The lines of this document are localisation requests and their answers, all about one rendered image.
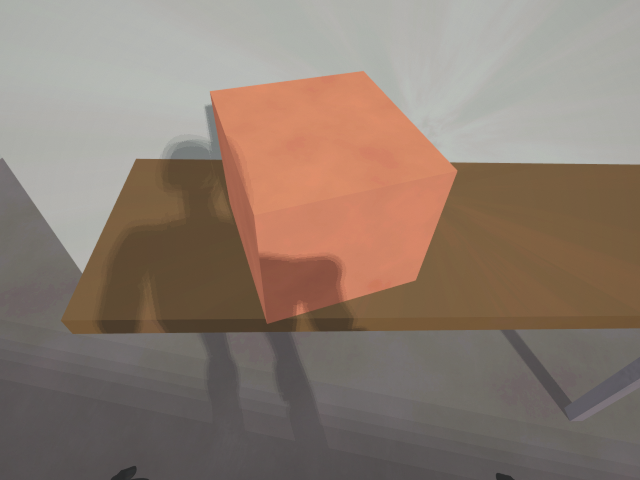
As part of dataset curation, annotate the carton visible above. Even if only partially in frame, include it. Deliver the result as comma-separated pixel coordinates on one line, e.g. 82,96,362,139
210,71,457,324

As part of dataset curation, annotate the table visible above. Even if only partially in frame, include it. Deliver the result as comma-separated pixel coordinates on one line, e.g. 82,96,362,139
61,159,640,421

